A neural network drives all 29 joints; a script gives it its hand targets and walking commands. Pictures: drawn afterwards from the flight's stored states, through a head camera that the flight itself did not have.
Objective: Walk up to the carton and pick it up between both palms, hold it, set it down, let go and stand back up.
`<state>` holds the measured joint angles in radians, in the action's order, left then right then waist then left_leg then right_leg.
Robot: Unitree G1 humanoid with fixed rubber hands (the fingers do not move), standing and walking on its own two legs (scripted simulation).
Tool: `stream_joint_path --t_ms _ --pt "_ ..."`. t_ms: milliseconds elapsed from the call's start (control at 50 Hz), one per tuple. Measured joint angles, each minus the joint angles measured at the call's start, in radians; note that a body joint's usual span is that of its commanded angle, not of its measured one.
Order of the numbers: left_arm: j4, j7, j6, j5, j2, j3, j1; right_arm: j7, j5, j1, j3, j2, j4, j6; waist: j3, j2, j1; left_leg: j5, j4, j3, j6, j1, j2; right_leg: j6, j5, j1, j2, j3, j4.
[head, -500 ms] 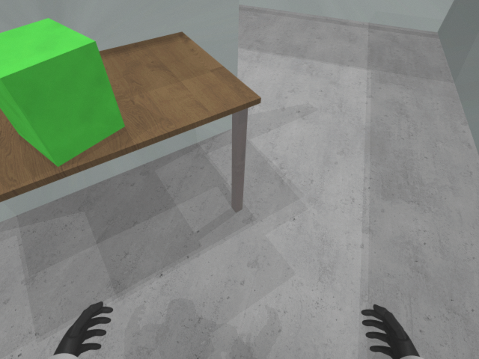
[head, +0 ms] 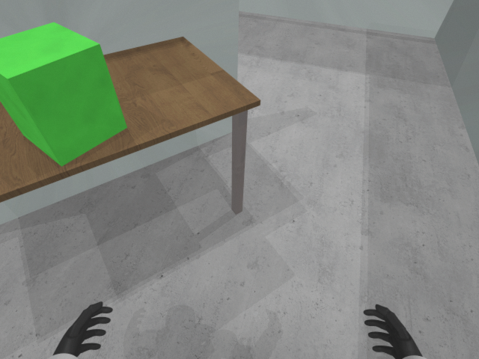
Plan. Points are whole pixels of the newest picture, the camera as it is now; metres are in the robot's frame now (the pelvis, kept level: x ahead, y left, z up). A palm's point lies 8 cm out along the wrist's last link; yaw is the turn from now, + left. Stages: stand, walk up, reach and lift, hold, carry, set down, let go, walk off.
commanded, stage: stand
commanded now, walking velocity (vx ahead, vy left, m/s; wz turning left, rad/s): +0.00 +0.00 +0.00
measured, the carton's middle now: (57, 94) +0.73 +0.49 +0.04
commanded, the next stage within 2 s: none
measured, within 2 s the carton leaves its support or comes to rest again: neither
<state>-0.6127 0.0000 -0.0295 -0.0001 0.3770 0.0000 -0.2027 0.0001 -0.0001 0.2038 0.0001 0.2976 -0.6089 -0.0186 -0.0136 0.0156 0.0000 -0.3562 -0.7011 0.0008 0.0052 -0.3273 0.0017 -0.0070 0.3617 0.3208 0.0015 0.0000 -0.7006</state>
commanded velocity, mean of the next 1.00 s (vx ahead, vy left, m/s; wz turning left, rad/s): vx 0.00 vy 0.00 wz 0.00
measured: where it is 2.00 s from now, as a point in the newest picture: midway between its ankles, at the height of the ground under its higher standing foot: outside the picture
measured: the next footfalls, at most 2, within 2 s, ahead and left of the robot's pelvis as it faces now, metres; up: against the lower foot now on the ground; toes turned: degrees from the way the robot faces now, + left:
none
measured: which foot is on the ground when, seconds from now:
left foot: down 0.00-1.00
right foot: down 0.00-1.00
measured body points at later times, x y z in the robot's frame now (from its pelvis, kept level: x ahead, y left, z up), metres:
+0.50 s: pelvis -0.01 +0.00 +0.00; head -0.02 +0.01 +0.45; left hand +0.15 +0.29 -0.07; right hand +0.15 -0.26 -0.08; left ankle +0.01 +0.12 -0.72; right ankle +0.01 -0.12 -0.72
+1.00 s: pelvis -0.01 +0.00 +0.00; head -0.02 +0.00 +0.45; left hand +0.14 +0.29 -0.07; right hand +0.14 -0.27 -0.08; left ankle +0.01 +0.12 -0.72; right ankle +0.01 -0.12 -0.72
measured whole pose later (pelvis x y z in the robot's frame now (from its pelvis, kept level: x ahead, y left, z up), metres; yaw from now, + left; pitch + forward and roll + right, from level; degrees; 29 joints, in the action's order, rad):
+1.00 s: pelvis -0.01 +0.00 +0.00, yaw +0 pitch -2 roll +0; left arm -0.66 0.00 -0.03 0.00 0.39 0.00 -0.20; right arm 0.00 0.00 0.20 0.00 0.30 -0.66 -0.03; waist -0.01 0.01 0.00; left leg -0.33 -0.69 0.00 0.00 -0.32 0.00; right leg -0.01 0.34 0.32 0.00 0.00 -0.70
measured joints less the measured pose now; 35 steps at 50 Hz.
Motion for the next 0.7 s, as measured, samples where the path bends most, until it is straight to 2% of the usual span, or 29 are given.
stream_joint_path --t_ms 700 --pt "-0.035 0.000 -0.004 0.000 0.006 0.000 0.000 0.000 0.000 0.000 0.000 0.002 -0.024 -0.005 0.000 -0.005 0.000 0.021 0.003 0.000 0.000 0.001 0.000 0.000 -0.020 0.000 0.000 0.000 0.000"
